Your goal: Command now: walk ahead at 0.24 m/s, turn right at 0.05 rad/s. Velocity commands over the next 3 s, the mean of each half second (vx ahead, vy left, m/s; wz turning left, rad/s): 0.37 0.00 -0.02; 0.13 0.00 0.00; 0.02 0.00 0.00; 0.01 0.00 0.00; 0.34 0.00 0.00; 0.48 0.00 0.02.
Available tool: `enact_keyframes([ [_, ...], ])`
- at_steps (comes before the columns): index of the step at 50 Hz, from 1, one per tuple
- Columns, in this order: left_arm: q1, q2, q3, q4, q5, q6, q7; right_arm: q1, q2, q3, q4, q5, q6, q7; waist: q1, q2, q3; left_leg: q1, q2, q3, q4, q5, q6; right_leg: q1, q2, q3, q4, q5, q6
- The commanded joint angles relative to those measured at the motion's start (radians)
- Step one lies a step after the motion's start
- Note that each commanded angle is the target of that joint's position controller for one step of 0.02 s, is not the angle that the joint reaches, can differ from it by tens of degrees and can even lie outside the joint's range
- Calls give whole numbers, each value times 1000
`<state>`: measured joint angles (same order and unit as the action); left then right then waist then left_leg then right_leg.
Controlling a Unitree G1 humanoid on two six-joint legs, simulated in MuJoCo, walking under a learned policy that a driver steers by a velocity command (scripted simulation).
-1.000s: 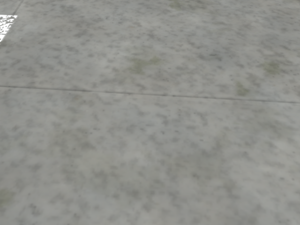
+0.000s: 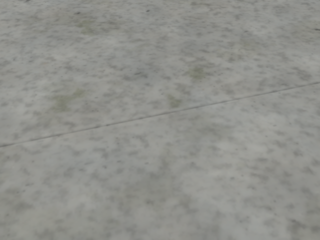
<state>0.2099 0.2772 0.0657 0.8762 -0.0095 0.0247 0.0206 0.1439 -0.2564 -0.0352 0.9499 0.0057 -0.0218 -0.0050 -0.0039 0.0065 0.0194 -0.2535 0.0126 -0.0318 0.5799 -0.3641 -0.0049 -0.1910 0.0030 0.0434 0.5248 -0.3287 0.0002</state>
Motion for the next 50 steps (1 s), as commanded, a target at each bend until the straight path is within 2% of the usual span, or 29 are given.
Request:
enact_keyframes([
  [1, 123, 206, 46, -14, 10, -44, -3, -186, -129, -28, -127, 30, -45, -3, 90, -229, 129, -349, -21, 54, 232, -147, 21, 63, -307, 497, -388, -441, -248],
  [3, 131, 175, 38, -10, 7, -83, 2, -158, -148, -41, -130, 36, -65, 3, 70, -208, 140, -506, 48, -15, 382, -162, 54, 173, -339, 514, -382, -280, -260],
  [5, 124, 154, 33, -15, -8, -94, 3, -147, -126, -39, -125, 29, -84, 22, 60, -147, 97, -508, 80, -2, 311, -66, 70, 234, -297, 396, -374, -133, -218],
  [7, 111, 153, 34, -20, -10, -89, 0, -169, -89, -26, -128, 16, -90, 39, 62, -143, 64, -366, 58, 51, 180, 21, 53, 170, -234, 265, -370, -21, -190],
  [9, 113, 169, 40, -22, -10, -84, -7, -159, -81, -20, -123, 16, -85, 50, 54, -162, 49, -198, 22, 96, 80, 91, 33, 66, -202, 185, -365, 20, -184],
  [12, 113, 176, 43, -21, -18, -83, -13, -53, -122, -32, -85, 22, -70, 45, -9, -138, 41, 39, -11, 117, -14, 206, 28, -66, -208, 160, -315, 3, -160],
  [14, 106, 131, 25, -24, -8, -90, -12, 129, -178, -60, -36, 29, -63, 28, -104, -92, -19, 258, -5, 83, -51, 160, 66, -148, -157, 93, -99, 148, -110],
  [15, 97, 56, 0, -52, 10, -95, -13, 262, -266, -82, -20, 16, -64, 17, -147, 118, -100, 400, 204, -199, -158, 39, 139, -269, -69, -10, 279, 72, -46],
  [16, 139, 17, -6, -97, -10, -115, -2, 315, -333, -88, -8, 0, -71, 31, -116, 356, -173, 504, 389, -709, -388, -245, 285, -498, 59, 6, 571, -253, -13],
  [17, 129, 114, 16, -88, -38, -126, -1, 225, -259, -64, -27, 3, -83, 38, -86, 223, -80, 417, 399, -725, -423, -382, 284, -589, -16, 81, 709, -213, -31],
  [18, 82, 147, 24, -95, -47, -131, -6, 155, -200, -49, -47, 5, -89, 40, -66, 166, 13, 330, 359, -581, -416, -324, 246, -620, -67, 66, 713, -113, -60],
  [19, 75, 133, 23, -83, -38, -129, -5, 104, -174, -39, -62, -4, -92, 42, -42, 109, 38, 264, 306, -459, -417, -195, 219, -587, -106, 48, 685, -21, -65],
  [21, 71, 109, 27, -77, -14, -119, -8, 66, -147, -30, -73, -16, -90, 40, -8, 100, 43, 176, 233, -292, -436, 8, 191, -506, -149, 41, 596, 84, -59],
  [24, 57, 84, 25, -83, 6, -103, -11, 87, -157, -29, -63, -16, -88, 26, 10, 64, 34, 152, 200, -127, -421, 553, 205, -462, -131, -7, 498, 145, -10],
  [26, 7, 50, 13, -106, 13, -101, -11, 95, -167, -31, -54, -16, -77, 11, 10, 47, 20, 138, 174, -35, -395, 764, 199, -429, -115, -30, 352, 213, 17],
  [29, -108, 18, -5, -136, 8, -102, -22, 129, -177, -30, -41, -10, -61, -2, -32, 65, 3, 119, 138, 35, -378, 780, 172, -319, -69, -69, 130, 369, 21],
  [33, -161, 58, 0, -158, 7, -105, -40, 152, -181, -32, -19, 1, -39, -6, -36, 73, -7, 207, 188, -2, -310, 763, 171, -281, -43, -45, 19, 378, -13],
  [35, -107, 96, 13, -142, 16, -112, -44, 128, -185, -36, -20, 6, -28, -10, 7, 75, -34, 244, 193, -20, -220, 787, 152, -207, -25, -45, -37, 354, -47],
  [36, -32, 119, 24, -114, 23, -116, -41, 120, -178, -34, -21, 7, -24, -10, 47, 57, -73, 241, 154, -6, -120, 814, 127, -94, -7, -61, -104, 442, -71],
  [37, 35, 181, 40, -101, 34, -118, -32, 161, -159, -26, -26, -10, -28, -9, 58, -12, -159, 169, 93, 26, 30, 686, 80, 91, -94, 14, -75, 823, -111],
  [38, 85, 210, 37, -92, 56, -107, -24, 292, -80, 1, -17, -29, -37, -2, 9, -170, -312, -69, 4, 45, 296, 237, 17, 408, -311, 248, 3, 1113, -267],
  [39, 101, 125, 13, -87, 42, -92, -27, 313, -73, 7, 7, -15, -33, 4, 27, -228, -410, -134, -45, -24, 463, -325, -17, 435, -406, 387, -38, 1105, -363],
  [40, 56, 97, 1, -89, 17, -84, -34, 249, -148, -14, -4, 9, -20, 8, 33, -154, -334, -179, -9, -66, 526, -361, -21, 331, -362, 352, -90, 834, -331],
  [41, -24, 95, -1, -97, 10, -80, -33, 187, -151, -19, -19, 21, -4, 0, 18, -109, -215, -231, 18, -41, 531, -319, -26, 213, -323, 300, -146, 606, -287],
  [42, -89, 83, -7, -104, 14, -77, -32, 151, -142, -22, -23, 15, 15, -12, 2, -78, -136, -229, 42, -31, 485, -270, -33, 89, -292, 262, -199, 433, -254],
  [43, -142, 83, -8, -108, 22, -75, -29, 145, -138, -25, -24, 7, 35, -23, -23, -92, -93, -170, 63, -30, 419, -217, -42, -29, -259, 219, -246, 308, -223],
  [46, -189, 89, -3, -95, 40, -67, -22, 189, -93, -16, -3, -8, 52, -39, -51, -153, -89, -1, 46, 17, 232, -100, -51, -180, -194, 122, -291, 178, -203],
  [48, -187, 87, -4, -80, 30, -63, -15, 191, -88, -16, 6, -13, 48, -37, -55, -137, -113, 75, 39, 37, 100, 51, -36, -191, -184, 100, -286, 76, -192],
  [50, -173, 74, -10, -59, 16, -55, -10, 189, -89, -17, 14, -28, 46, -29, -62, -118, -103, 159, 21, 62, -23, 169, -10, -233, -153, 75, -271, -116, -139],
])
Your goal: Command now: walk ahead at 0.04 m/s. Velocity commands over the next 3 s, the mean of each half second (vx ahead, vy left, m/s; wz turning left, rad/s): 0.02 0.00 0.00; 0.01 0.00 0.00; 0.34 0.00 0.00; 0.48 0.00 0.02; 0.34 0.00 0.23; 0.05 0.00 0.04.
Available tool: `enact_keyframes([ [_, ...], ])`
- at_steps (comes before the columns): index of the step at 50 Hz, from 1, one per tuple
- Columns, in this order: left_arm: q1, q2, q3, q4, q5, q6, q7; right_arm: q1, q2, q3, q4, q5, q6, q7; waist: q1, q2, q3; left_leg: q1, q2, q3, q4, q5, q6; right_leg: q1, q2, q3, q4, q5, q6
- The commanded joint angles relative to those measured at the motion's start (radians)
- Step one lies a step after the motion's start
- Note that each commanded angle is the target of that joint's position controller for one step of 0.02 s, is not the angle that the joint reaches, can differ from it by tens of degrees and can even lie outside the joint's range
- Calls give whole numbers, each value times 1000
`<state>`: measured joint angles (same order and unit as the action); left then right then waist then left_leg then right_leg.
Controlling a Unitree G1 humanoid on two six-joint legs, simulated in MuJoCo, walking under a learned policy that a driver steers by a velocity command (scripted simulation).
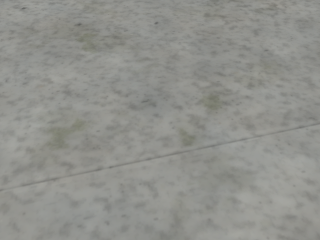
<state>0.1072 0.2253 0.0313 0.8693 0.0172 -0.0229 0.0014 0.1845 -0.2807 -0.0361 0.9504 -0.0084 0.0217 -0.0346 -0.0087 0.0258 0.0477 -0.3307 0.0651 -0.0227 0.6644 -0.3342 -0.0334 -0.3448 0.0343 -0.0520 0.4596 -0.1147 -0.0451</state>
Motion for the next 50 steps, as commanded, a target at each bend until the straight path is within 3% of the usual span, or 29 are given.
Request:
enact_keyframes([
  [1, -41, 103, 16, -33, -8, -6, 9, 127, -77, -16, 2, -25, 1, 2, -49, -109, -95, 231, -4, 17, -169, 157, 40, -99, -158, 159, -194, -412, -44],
  [2, -18, 99, 13, -22, 0, -4, 9, 98, -114, -19, -21, -25, -1, -2, -22, -52, -45, 176, 65, -63, -258, 93, 71, -96, -122, 135, -140, -424, -1],
  [3, 7, 85, 15, -24, -3, 1, 13, 53, -151, -26, -10, -10, -6, -2, 37, 100, -7, -23, 63, -75, -298, -159, 102, 37, -61, 62, -110, -309, 33],
  [5, -5, 107, 20, -8, 0, 2, 20, 6, -83, -9, -13, -15, -32, 2, 36, 116, 11, -115, 43, -68, -358, -219, 66, 170, -57, 53, -30, -146, 36],
  [8, 19, 115, 23, 28, -4, 1, 22, 34, -87, -9, 2, -3, -59, 6, 21, 49, -22, -14, 21, -36, -298, 2, 38, 159, -73, 68, -19, -26, 10],
  [12, 15, 108, 23, 58, -13, -1, 18, 74, -83, -7, 21, 4, -57, 4, 0, 1, -70, 77, 9, -15, -247, 190, 53, 166, -77, 64, 0, 105, 14],
  [25, 18, 127, 27, 149, -19, 26, 35, 64, -69, -5, 43, 6, -39, 10, 5, -19, -72, 124, -5, 8, -239, 350, 61, 210, -84, 65, 20, 190, 22],
  [47, 24, 111, 25, 238, -17, 34, 44, 110, -41, 5, 87, 2, -38, 1, 13, -19, -18, 94, -20, 17, -299, 176, 58, 196, -81, 62, -25, 71, 39],
  [48, 42, 100, 22, 248, -18, 35, 44, 132, -39, 4, 98, 4, -37, 0, 12, -10, -38, 102, -25, 18, -313, 66, 65, 199, -63, 41, -15, -31, 39],
  [50, 37, 101, 26, 246, -27, 33, 44, 140, -91, -15, 93, 18, -31, -6, -1, 52, 16, 74, 14, -60, -370, -307, 123, 95, -3, -27, 88, -333, 34],
])
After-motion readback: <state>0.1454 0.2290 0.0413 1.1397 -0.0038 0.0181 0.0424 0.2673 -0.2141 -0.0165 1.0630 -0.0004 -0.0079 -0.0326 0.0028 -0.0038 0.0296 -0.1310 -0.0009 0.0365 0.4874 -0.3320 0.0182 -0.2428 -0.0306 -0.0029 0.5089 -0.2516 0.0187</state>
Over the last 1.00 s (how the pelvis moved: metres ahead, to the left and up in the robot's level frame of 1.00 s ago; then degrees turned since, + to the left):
0.31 0.04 0.00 1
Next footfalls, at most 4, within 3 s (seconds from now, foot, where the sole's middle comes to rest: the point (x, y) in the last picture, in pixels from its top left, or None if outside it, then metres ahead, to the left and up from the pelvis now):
0.02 left None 0.06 0.14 -0.77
1.72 left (142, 224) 0.55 0.11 -0.77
2.24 right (193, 161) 0.85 -0.13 -0.77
2.60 left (141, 165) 0.83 0.12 -0.77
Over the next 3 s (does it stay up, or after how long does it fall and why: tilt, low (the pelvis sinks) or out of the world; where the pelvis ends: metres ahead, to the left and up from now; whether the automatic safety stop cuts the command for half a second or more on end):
stays up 0.80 -0.01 0.00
